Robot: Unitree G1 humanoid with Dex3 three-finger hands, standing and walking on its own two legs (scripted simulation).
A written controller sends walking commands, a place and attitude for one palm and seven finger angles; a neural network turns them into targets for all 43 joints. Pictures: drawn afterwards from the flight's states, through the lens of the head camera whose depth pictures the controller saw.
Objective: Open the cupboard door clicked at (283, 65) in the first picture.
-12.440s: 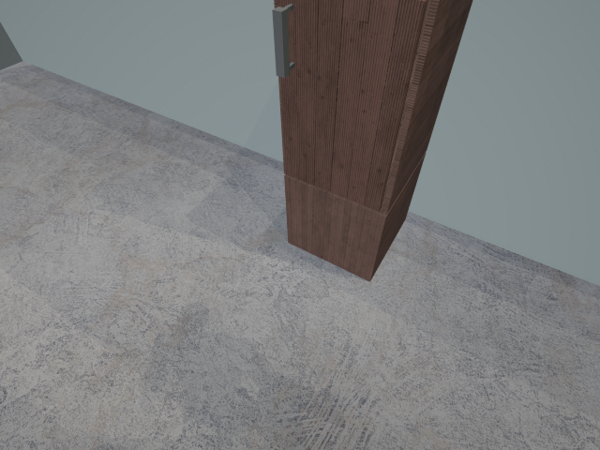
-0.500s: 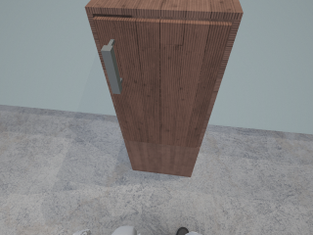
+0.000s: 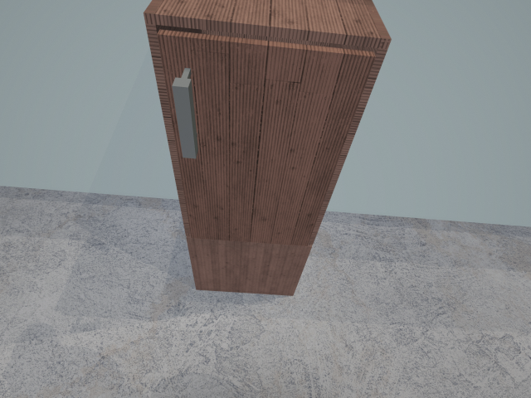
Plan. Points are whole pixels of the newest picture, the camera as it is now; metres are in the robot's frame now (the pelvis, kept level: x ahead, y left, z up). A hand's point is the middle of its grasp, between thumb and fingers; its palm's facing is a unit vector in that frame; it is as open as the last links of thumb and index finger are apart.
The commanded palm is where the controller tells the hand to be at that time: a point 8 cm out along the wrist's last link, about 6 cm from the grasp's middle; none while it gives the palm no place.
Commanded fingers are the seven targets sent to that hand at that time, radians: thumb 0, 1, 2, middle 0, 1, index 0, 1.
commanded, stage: come to a stop and stand still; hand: left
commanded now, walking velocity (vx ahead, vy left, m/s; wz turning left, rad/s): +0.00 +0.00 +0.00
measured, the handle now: (188, 114) +0.56 +0.15 +0.11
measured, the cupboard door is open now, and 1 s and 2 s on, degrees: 0 0 0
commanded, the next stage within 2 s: look again from close up in 0.64 s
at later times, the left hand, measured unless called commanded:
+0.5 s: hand out of the picture +0.07 +0.12 -0.18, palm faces +0.07 -0.98 -0.21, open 7.1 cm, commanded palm none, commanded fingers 0.00 0.90 0.90 -0.20 -0.30 -0.20 -0.30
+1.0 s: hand out of the picture +0.00 +0.13 -0.19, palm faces +0.02 -0.99 -0.17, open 7.3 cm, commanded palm none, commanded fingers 0.00 0.90 0.90 -0.20 -0.30 -0.20 -0.30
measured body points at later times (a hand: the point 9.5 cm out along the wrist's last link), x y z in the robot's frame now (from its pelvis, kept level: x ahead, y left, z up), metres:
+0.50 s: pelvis +0.03 -0.06 -0.01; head +0.04 -0.06 +0.44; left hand +0.07 +0.17 -0.17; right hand +0.04 -0.28 -0.17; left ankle -0.01 +0.08 -0.75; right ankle +0.01 -0.15 -0.75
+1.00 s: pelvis +0.01 -0.03 -0.01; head +0.02 -0.03 +0.44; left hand +0.00 +0.18 -0.17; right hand +0.03 -0.26 -0.17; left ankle -0.01 +0.08 -0.75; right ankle +0.01 -0.15 -0.75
